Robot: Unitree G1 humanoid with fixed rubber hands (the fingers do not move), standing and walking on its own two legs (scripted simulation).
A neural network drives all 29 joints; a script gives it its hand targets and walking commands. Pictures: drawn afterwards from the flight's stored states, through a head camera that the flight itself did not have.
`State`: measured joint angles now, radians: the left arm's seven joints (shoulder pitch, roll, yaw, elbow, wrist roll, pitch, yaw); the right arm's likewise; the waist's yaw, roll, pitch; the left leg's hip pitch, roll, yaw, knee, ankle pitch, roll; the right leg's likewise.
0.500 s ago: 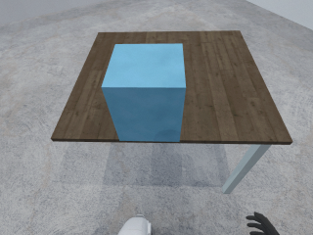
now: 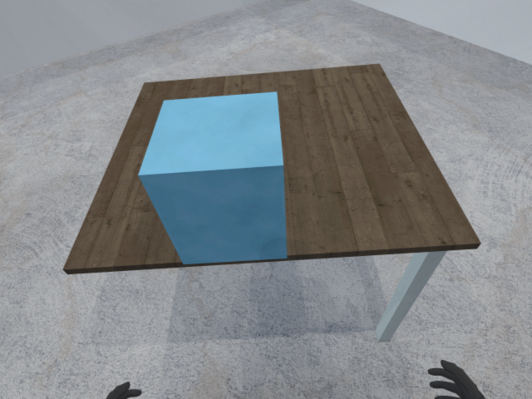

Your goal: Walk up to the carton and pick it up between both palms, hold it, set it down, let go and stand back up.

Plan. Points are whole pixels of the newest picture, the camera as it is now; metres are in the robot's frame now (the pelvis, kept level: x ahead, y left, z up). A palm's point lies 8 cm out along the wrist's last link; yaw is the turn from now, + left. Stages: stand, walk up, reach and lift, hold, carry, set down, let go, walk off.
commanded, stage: walk up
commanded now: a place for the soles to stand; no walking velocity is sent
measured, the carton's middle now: (227, 182) +0.49 +0.09 +0.04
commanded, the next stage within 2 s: none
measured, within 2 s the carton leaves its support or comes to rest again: neither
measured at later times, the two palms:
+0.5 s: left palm out of the picture +0.10 +0.28 -0.08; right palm out of the picture +0.13 -0.26 -0.07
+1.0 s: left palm out of the picture +0.15 +0.38 -0.10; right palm (396, 387) +0.16 -0.16 -0.08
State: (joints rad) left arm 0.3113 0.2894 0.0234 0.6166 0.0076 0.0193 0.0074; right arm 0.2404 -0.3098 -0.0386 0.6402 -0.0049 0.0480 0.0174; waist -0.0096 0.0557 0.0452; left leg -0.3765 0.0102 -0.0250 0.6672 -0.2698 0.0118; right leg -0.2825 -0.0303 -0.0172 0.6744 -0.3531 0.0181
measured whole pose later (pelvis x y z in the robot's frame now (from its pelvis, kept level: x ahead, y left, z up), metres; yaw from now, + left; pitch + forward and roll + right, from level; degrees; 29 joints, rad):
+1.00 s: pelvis +0.07 +0.11 +0.01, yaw +0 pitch -2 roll +0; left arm 0.37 0.29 0.03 0.60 0.03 0.03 0.02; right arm 0.28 -0.28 -0.02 0.65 -0.03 0.01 -0.01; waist -0.03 -0.04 0.08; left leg -0.30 0.01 0.13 0.62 -0.28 0.06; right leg -0.39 -0.01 -0.01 0.88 -0.49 0.02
